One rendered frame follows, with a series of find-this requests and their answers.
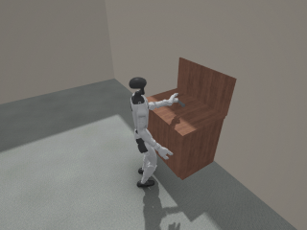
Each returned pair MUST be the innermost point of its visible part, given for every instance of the right robot foot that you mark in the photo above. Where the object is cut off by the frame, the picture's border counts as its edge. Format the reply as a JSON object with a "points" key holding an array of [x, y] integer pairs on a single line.
{"points": [[148, 183]]}

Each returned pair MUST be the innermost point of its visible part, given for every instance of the robot right hand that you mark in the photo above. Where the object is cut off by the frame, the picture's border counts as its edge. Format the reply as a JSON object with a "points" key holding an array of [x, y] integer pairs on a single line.
{"points": [[163, 153]]}

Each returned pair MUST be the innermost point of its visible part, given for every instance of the robot left hand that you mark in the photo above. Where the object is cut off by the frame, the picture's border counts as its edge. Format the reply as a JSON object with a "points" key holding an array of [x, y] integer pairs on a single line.
{"points": [[175, 100]]}

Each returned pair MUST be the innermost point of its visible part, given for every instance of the left robot upper arm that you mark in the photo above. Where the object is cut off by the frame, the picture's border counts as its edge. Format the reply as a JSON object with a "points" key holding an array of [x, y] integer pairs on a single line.
{"points": [[151, 105]]}

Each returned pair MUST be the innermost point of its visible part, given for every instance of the robot left forearm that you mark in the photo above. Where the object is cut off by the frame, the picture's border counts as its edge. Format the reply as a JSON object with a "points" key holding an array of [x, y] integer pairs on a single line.
{"points": [[163, 103]]}

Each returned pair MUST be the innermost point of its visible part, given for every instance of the counter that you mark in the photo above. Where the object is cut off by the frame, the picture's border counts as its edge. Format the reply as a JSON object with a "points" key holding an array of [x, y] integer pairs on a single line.
{"points": [[191, 133]]}

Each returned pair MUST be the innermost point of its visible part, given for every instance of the robot right forearm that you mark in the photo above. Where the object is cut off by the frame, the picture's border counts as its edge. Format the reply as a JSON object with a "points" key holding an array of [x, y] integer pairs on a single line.
{"points": [[148, 139]]}

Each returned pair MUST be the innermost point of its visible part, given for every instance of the robot torso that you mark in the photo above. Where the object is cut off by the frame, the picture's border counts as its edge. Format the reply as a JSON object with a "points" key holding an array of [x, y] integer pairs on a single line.
{"points": [[134, 116]]}

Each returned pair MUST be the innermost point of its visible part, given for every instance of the right robot upper arm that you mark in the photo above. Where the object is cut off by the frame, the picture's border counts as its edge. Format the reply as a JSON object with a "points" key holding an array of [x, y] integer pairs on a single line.
{"points": [[141, 114]]}

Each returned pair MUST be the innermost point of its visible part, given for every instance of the tap lever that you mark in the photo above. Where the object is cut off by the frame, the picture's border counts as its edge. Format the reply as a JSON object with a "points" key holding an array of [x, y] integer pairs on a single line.
{"points": [[182, 104]]}

